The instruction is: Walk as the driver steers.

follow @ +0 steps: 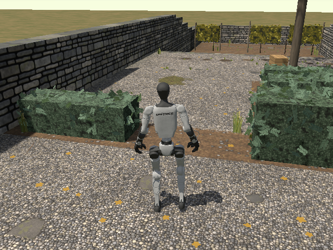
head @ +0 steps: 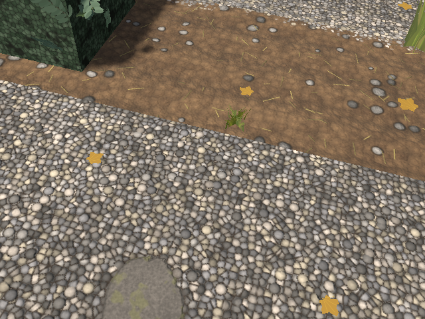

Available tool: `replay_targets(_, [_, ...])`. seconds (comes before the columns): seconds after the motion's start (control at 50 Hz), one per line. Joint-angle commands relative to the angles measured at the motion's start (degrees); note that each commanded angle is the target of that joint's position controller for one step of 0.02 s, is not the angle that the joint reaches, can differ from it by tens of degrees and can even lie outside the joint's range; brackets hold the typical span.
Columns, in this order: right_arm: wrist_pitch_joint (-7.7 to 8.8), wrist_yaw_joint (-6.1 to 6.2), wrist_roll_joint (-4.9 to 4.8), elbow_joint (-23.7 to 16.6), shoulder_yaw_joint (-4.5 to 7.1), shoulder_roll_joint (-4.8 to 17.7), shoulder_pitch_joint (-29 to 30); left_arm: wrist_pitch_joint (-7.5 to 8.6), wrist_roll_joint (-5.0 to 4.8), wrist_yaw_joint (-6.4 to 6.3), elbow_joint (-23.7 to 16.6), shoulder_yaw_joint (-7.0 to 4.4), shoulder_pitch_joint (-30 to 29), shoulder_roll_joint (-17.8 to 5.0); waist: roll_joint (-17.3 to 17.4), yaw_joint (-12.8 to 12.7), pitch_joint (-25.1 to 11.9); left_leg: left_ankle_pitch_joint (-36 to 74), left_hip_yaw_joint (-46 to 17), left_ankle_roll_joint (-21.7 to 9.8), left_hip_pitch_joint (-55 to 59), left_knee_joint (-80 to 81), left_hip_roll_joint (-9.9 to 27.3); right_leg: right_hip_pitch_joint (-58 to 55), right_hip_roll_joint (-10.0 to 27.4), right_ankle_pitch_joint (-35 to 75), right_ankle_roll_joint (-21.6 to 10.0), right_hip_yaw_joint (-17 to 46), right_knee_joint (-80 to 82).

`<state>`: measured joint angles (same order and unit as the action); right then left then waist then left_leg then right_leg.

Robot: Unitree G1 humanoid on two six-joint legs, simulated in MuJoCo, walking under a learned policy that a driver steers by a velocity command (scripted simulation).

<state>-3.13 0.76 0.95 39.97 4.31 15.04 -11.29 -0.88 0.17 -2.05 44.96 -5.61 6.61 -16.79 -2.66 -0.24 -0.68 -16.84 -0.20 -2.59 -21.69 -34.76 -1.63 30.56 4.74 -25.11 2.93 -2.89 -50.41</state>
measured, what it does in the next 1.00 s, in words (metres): walks ahead: right foot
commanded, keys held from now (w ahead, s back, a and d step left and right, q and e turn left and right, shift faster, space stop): no key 0.62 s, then w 0.38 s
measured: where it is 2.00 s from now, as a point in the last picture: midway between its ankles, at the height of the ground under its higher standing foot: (216, 272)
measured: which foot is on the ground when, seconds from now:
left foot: down 0.00-0.90, up 0.92-1.00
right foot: up 0.00-0.30, down 0.32-1.00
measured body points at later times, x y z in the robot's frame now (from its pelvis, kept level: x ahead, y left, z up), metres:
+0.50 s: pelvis +0.03 -0.01 +0.01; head +0.04 -0.01 +0.46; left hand +0.13 +0.26 -0.11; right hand +0.17 -0.24 -0.12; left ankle +0.01 +0.09 -0.73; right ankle +0.04 -0.15 -0.73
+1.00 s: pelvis +0.11 -0.04 +0.00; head +0.12 -0.06 +0.45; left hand +0.11 +0.22 -0.13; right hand +0.22 -0.30 -0.13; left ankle +0.06 +0.08 -0.65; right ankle +0.04 -0.15 -0.73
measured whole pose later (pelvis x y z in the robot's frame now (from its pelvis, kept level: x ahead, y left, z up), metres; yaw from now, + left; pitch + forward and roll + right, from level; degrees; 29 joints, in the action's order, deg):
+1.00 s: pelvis +0.11 -0.04 +0.00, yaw +4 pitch +1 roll +1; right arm 4.3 0.1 -1.8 49.6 4.3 14.1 -15.0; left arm 6.4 -0.8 1.4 54.7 -3.2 20.3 -13.0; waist 1.0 -1.2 -0.3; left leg -25.1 -1.9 -2.9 -28.1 -67.1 -1.6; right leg 8.6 -1.4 -24.0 -1.9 0.5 -31.6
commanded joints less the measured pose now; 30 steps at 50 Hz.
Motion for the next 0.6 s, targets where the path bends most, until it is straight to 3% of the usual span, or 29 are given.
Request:
replay_targets(0.02, [2.5, 0.58, -0.18, -4.6, 2.28, 9.49, 0.82, 0.81, 0.38, -0.71, -4.81, -1.45, -3.45, -5.67, 9.36, 0.41, -5.18, 18.75, -20.57, -11.61, 14.37, 15.93, 16.42, 14.76, -1.31, 0.85, -0.13, 7.41, -15.9])
replay_targets(0.04, [2.68, 0.75, -1.31, -4.69, 1.5, 7.37, 3.39, 0.54, 1.02, -1.06, -3.91, -1.45, -1.99, -5.73, 8.84, -0.5, -5.53, 20.46, -17.91, -9.41, 13.6, 15.29, 14.95, 12.98, -0.73, 5.24, 0.09, 7.8, -14.68])
replay_targets(0.08, [2.77, 1.02, -1.04, -4.16, 0.4, 5.2, 4.06, 0.37, 0.96, -0.59, -3.47, -1.1, -0.28, -4.34, 8.68, -1.63, -6.51, 26.23, -13.86, -8.63, 10.67, 14.55, 12.65, 6.49, -1.35, 10.1, 0.66, 7.12, -14.67])
replay_targets(0.16, [2.82, 1.27, -0.58, -2.57, 0.44, 5.34, 2.33, 0.38, 0.35, 0.3, -4.37, 0.24, -2.81, -1.74, 9.45, 0.02, -5.5, 23.75, -12.07, -8.18, 12.67, 14.39, 11.16, 0.51, -0.97, 12.19, 1.28, 6.85, 1.49])
replay_targets(0.2, [2.57, 0.92, 0.09, -1.99, 0.52, 5.93, 2.08, 0.34, -0.13, 0.7, -4.35, 0.24, -3.16, -2.48, 10.37, 0.65, -4.72, 23.21, -13.02, -9.48, 11.51, 14.21, 11.68, -4.04, -1.5, 8.04, 1.28, 5.78, 6.64])
replay_targets(0.26, [2.47, 0.19, -0.1, -1.11, -0.03, 4.93, 2.22, 0.57, -0.41, 1.17, -3.8, 0.22, -2.49, -2.94, 10.03, 0.83, -2.68, 17.79, -15.6, -9.76, 9.89, 13.83, 11.66, -9.44, -2.13, 6.13, 0.31, 4.83, 15.17])
replay_targets(0.3, [2.63, 0.04, -0.51, 0.06, -0.64, 3.52, 1.95, 1.16, 0.47, 1.64, -2.57, 0.53, 0.09, -2.62, 7.91, -1.19, -2.58, 16.2, -15.2, -6.53, 7.89, 12.67, 9.62, -18.12, -1.39, 19.77, -1.01, 5.49, 26.63])
replay_targets(0.32, [2.98, -0.06, 0.11, 0.69, -0.81, 2.83, 0.26, 1.37, 1.17, 1.69, -2.16, 0.27, 1.69, -4.44, 5.5, -0.6, -4.34, 12.71, -14.01, -4.03, 6.86, 11.35, 7.49, -23.1, 1.61, 29.31, -1.7, 8.06, 25.94])
replay_targets(0.34, [3.51, -0.56, 0.44, 1.1, -0.38, 3.65, -2.6, 1.41, 1.06, 1.74, -1.71, -0.59, 1.89, -7.84, -0.1, 2.22, -5.03, 9.0, -11.31, -2.24, 4.67, 10.77, 4.01, -25.68, 3.06, 33.22, -3.28, 8.16, 22.06])
replay_targets(0.36, [3.67, -0.67, -0.18, 1.37, -0.36, 3.67, -1.13, 1.36, 0.53, 2.09, -0.89, -0.82, 1.17, -6.76, -3.37, 1.29, -4.89, 7.23, -8.22, -0.88, 6.98, 10.7, 2.01, -21.76, 1.46, 25.01, -4.21, 7.49, 21.83])
replay_targets(0.38, [3.48, -0.63, -0.51, 1.51, -0.24, 4.37, 1.66, 1.47, 0.5, 2.26, -1.0, -0.21, 0.57, -4.13, -2.33, -0.23, -3.48, 6.11, -7.65, -0.4, 7.78, 9.77, 1.92, -19.65, 0.57, 21.25, -3.86, 7.32, 23.08])
replay_targets(0.4, [3.12, -0.39, -0.67, 1.31, -0.22, 3.79, 3.05, 1.66, 0.7, 2.21, -0.93, 0.2, -0.07, -3.25, -1.39, -0.38, -2.95, 6.36, -7.54, -0.64, 7.58, 9.18, 2.05, -19.08, 0.39, 20.45, -3.18, 7.1, 23.77])
replay_targets(0.46, [2.21, -0.09, -0.44, 1.99, -0.23, 2.63, 2.84, 2.37, 0.59, 1.97, 0.17, 0.45, 0.45, -3.16, -0.64, -0.22, -1.79, 8.39, -7.69, -0.89, 8.16, 9.16, 2.11, -18.97, -0.19, 20.1, -2.59, 6.56, 23.69])
replay_targets(0.6, [2.36, 0.49, -0.83, 5.49, 0.05, 2.27, 1.14, 2.22, 0.2, 1.24, 2.52, 0.82, 1.33, -3.35, 2.36, -0.25, -0.04, 9.97, -7.17, 0.0, 9.05, 9.36, 2.07, -19.53, -0.84, 19.27, -2.72, 6.38, 23.91])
